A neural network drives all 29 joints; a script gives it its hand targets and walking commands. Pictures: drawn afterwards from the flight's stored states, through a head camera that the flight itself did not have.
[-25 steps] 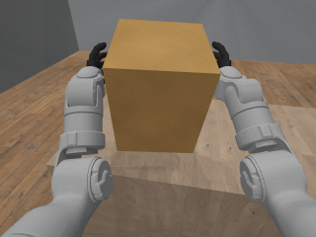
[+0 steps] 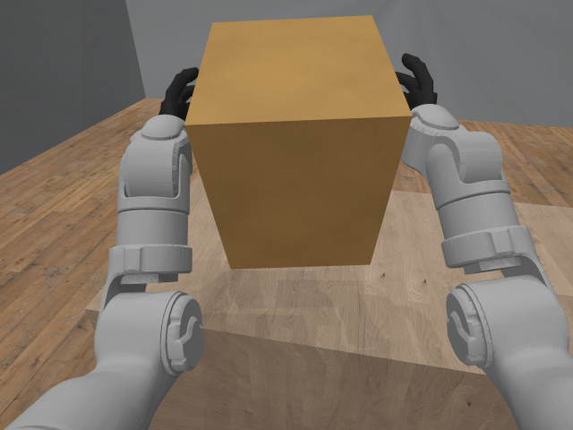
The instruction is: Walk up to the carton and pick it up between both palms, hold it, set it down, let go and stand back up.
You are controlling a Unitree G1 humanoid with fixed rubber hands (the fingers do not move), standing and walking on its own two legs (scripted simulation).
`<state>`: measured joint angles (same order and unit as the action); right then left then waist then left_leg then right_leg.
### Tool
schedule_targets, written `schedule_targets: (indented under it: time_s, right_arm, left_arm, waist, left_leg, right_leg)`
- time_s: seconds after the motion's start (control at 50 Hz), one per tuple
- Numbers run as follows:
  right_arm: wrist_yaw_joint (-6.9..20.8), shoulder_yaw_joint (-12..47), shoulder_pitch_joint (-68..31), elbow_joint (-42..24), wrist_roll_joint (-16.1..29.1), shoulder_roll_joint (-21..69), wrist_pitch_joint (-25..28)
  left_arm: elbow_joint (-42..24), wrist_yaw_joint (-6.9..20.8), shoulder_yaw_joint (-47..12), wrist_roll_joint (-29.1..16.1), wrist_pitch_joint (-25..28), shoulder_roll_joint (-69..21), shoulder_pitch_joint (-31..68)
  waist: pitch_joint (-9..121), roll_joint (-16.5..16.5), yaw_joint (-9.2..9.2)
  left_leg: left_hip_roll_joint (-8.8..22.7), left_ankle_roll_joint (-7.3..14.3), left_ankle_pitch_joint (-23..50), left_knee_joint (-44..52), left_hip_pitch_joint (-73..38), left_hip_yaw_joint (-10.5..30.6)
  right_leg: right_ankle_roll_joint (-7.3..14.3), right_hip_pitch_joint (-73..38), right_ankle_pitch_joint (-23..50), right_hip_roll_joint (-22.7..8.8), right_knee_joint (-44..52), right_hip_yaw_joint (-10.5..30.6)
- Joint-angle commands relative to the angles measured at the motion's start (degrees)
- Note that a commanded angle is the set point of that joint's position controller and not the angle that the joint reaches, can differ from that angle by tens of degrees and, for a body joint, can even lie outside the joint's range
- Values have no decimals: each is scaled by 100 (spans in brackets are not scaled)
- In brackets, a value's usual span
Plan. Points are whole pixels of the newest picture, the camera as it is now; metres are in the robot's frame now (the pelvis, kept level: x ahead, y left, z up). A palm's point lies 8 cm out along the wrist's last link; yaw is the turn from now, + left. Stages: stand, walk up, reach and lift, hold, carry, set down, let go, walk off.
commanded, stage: hold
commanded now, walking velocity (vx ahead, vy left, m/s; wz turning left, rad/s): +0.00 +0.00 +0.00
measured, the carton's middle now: (296, 151) +0.38 -0.02 +0.29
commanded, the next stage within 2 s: none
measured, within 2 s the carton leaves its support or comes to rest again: neither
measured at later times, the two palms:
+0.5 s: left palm (179, 135) +0.35 +0.12 +0.32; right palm (423, 139) +0.33 -0.17 +0.32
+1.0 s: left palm (181, 124) +0.37 +0.12 +0.33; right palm (420, 114) +0.35 -0.17 +0.34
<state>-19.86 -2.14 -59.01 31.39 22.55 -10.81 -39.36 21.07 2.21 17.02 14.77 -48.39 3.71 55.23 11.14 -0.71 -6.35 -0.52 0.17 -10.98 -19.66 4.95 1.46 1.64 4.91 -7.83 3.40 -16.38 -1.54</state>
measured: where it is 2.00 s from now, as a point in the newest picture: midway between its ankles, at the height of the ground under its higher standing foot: outside the picture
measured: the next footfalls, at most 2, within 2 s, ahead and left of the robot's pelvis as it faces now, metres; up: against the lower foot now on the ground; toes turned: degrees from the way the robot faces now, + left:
none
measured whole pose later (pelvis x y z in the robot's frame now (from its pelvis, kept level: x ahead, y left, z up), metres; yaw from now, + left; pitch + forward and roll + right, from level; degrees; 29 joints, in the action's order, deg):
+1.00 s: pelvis +0.01 -0.01 +0.00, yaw +0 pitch -1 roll +0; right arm -20.2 -2.4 -58.7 31.3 23.3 -10.9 -39.0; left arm 21.7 1.2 16.3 13.7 -46.9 3.8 54.7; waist 13.5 -0.6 -6.4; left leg -0.4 -0.3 -10.8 -19.7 6.5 1.7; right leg 1.8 6.3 -8.0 3.6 -16.3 -1.5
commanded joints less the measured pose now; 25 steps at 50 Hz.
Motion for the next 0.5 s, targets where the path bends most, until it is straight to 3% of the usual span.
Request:
schedule_targets:
  time_s: [0.0, 0.02, 0.04, 0.06, 0.08, 0.12, 0.14, 0.16, 0.18, 0.22, 0.24, 0.26, 0.28, 0.3, 0.32, 0.34, 0.36, 0.38, 0.4, 0.42, 0.44, 0.46, 0.48]
  right_arm:
    - [797, 1501, -2734, -241, 802, 3256, -290]
    - [879, 1522, -3115, -73, 768, 3283, -334]
    - [919, 1305, -3367, 142, 651, 3098, -396]
    - [997, 900, -3657, 443, 465, 2910, -365]
    - [1099, 756, -4183, 451, 386, 2816, -326]
    - [1245, 572, -4732, 355, 163, 2987, -85]
    - [1317, 574, -5062, 38, 170, 3172, 96]
    - [1331, 386, -5229, -143, 42, 3160, 255]
    - [1418, 205, -5624, -31, -76, 3256, 430]
    - [1456, 285, -5983, -359, -84, 3577, 723]
    - [1449, 314, -6004, -651, -168, 3718, 883]
    - [1496, 137, -6310, -610, -308, 3835, 1053]
    - [1411, 599, -6295, -1290, -95, 4213, 1105]
    - [1421, 826, -6212, -1149, 3, 4578, 1155]
    - [1407, 1009, -6219, -1289, 73, 4630, 1200]
    - [1337, 1296, -5954, -1598, 143, 4832, 1172]
    - [1344, 1009, -6063, -1143, 7, 4483, 1147]
    - [1374, 797, -5895, -769, -20, 4363, 1149]
    - [1298, 807, -5309, -531, -81, 4344, 1032]
    - [1324, 944, -5277, -323, -32, 4367, 995]
    - [1269, 717, -5016, 154, -134, 4287, 910]
    - [1277, 788, -4933, 376, -107, 4243, 820]
    - [1204, 776, -4524, 518, -174, 4260, 710]
  left_arm:
    - [-743, 1214, -1053, -269, -280, -2499, 2857]
    - [-496, 1313, -787, -62, -298, -2332, 3000]
    - [-164, 1403, -757, -118, -318, -2297, 3256]
    - [73, 1468, -878, -166, -271, -2363, 3808]
    - [463, 1506, -798, -173, -273, -2311, 4032]
    - [793, 1503, -750, -196, -151, -2465, 4365]
    - [599, 1422, -906, -394, -12, -2658, 4544]
    - [531, 1347, -1185, -621, 97, -2824, 4726]
    - [888, 1237, -1238, -755, 253, -2911, 5149]
    - [1338, 1078, -1290, -918, 453, -3083, 5076]
    - [1169, 964, -1512, -1116, 571, -3276, 5210]
    - [1372, 877, -1645, -1262, 736, -3410, 5523]
    - [822, 790, -1658, -1404, 814, -3317, 5352]
    - [873, 702, -1558, -1384, 964, -3282, 5430]
    - [613, 593, -1710, -1468, 1058, -3305, 5608]
    - [258, 510, -1614, -1488, 1035, -3149, 5276]
    - [904, 485, -1410, -1325, 997, -3121, 5160]
    - [917, 438, -1348, -1189, 984, -3084, 5343]
    - [1170, 507, -1154, -1053, 899, -2953, 4784]
    - [1264, 513, -749, -765, 782, -2803, 4461]
    - [1475, 599, -620, -683, 767, -2658, 4690]
    - [1778, 674, -32, -233, 607, -2353, 4156]
    - [1743, 850, 20, -187, 577, -2207, 3904]
  waist:
    - [518, 173, -355]
    - [187, 223, -8]
    - [-216, 173, 25]
    - [-356, 362, -145]
    - [-543, 428, 48]
    - [-521, 237, 89]
    - [-31, 296, 110]
    - [298, 369, -145]
    - [414, 406, -187]
    - [762, 279, -122]
    - [1158, 194, -302]
    - [1715, 222, -333]
    - [2247, 3, -128]
    - [2360, -233, 6]
    - [2794, 36, 107]
    - [3009, -252, 206]
    - [2714, -174, 169]
    - [2744, -44, 92]
    - [1958, -98, 70]
    - [1609, -209, 458]
    - [1031, -245, 221]
    - [611, -391, 620]
    - [492, -591, 528]
  left_leg:
    - [-141, -189, 969, 242, -221, 30]
    - [-97, -135, 689, 419, -80, -2]
    - [-59, -96, 107, 582, 92, -11]
    - [35, -152, -355, 680, 247, 1]
    - [119, -108, -787, 796, 635, 8]
    - [134, -40, -1228, 933, 1073, -32]
    - [159, -35, -1108, 860, 1091, -17]
    - [128, -96, -1142, 767, 1117, 31]
    - [152, -100, -1347, 731, 1206, 50]
    - [106, 34, -1445, 717, 1377, 63]
    - [131, 56, -1155, 610, 1295, 120]
    - [89, 19, -1067, 507, 1153, 101]
    - [-5, 94, -667, 364, 969, 37]
    - [-32, 167, -202, 280, 765, 46]
    - [-115, 127, 80, 91, 666, 15]
    - [-199, 233, 620, -101, 362, -24]
    - [-99, 257, 273, 51, 327, 20]
    - [-47, 209, -53, 127, 459, 98]
    - [-103, 281, -402, 254, 537, 21]
    - [-70, 338, -209, 301, 551, -28]
    - [-131, 303, -443, 284, 705, -33]
    - [-181, 363, -179, 260, 661, -116]
    - [-265, 361, 138, 90, 484, -198]
  right_leg:
    - [-439, -1468, 2350, -163, -44, 419]
    - [-402, -1289, 1744, -153, 35, 400]
    - [-349, -874, 828, -160, 167, 375]
    - [-227, -457, 17, -120, 231, 325]
    - [-148, -303, -634, -119, 236, 318]
    - [-173, -381, -1072, -110, 210, 191]
    - [-176, -417, -915, -85, 139, 204]
    - [-167, -416, -878, -70, 93, 198]
    - [-156, -209, -1226, -75, 99, 229]
    - [-202, -453, -1120, -14, 109, 171]
    - [-254, -558, -808, 3, 49, 154]
    - [-246, -455, -780, -46, 42, 181]
    - [-335, -789, -222, -63, 20, 234]
    - [-458, -916, 88, -83, 2, 211]
    - [-446, -873, 128, -93, 3, 323]
    - [-521, -995, 503, -141, 21, 379]
    - [-487, -762, 133, -132, 84, 355]
    - [-466, -746, -370, -96, 74, 271]
    - [-479, -636, -572, -147, 243, 297]
    - [-479, -605, -731, -134, 298, 260]
    - [-494, -402, -1000, -226, 407, 302]
    - [-469, -341, -1204, -275, 543, 347]
    - [-500, -327, -958, -396, 614, 484]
